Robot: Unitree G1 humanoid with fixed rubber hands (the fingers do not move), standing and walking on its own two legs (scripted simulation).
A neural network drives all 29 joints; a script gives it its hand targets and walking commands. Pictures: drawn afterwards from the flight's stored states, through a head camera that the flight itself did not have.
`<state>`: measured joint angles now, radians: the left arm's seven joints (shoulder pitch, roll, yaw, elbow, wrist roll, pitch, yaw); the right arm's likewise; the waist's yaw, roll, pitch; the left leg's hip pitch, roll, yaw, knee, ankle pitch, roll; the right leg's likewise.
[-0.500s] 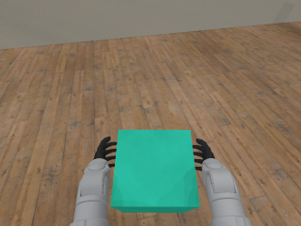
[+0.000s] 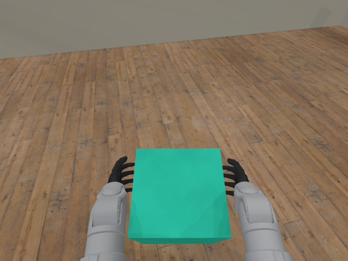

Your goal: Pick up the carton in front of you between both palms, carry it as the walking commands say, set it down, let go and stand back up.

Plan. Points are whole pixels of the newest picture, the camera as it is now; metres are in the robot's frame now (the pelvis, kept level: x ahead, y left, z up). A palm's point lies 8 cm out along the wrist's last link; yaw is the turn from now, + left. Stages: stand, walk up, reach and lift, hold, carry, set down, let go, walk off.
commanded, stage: carry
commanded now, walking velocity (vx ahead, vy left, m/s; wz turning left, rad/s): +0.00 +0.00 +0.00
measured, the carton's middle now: (178, 200) +0.31 +0.00 -0.06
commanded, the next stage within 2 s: hold in 0.50 s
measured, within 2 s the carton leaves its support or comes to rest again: neither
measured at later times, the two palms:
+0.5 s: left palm (120, 190) +0.28 +0.14 +0.04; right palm (246, 191) +0.28 -0.16 +0.04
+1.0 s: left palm (132, 179) +0.32 +0.12 +0.04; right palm (253, 197) +0.27 -0.17 +0.03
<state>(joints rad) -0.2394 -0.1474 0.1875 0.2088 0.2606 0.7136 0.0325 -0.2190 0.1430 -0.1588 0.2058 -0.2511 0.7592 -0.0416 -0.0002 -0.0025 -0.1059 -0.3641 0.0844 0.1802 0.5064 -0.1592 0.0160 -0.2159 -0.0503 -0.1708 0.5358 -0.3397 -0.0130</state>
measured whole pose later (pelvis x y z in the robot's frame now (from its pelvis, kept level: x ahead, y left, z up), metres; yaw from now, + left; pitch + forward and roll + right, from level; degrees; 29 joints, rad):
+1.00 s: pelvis -0.02 +0.02 +0.00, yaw -10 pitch -5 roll +0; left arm -0.47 -0.22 0.43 0.44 0.41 0.62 0.03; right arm -0.45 0.18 -0.41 0.54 -0.41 0.58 0.04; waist 0.02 -0.03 0.06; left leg -0.23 -0.02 -0.04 0.50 -0.18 0.00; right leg -0.15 0.02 0.07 0.54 -0.29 -0.01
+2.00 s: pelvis -0.07 +0.01 -0.23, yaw -11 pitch +47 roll +0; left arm -0.80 -0.19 0.54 0.52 0.22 0.20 0.16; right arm -0.98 -0.06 -0.28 0.86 -0.20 0.21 -0.10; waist 0.09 -0.03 -0.21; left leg -1.94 -0.07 -0.10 1.54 -0.41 -0.08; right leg -1.88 0.14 0.06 1.63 -0.56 0.01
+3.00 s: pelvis -0.10 +0.01 -0.37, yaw -9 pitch +44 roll +5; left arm -1.18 -0.04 0.67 0.76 0.12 0.16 0.12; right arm -1.50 -0.25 -0.08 1.22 -0.14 0.17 -0.08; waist 0.15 0.00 0.13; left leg -2.31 -0.09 -0.07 2.00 -0.48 -0.14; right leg -2.28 0.16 0.05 2.14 -0.63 0.00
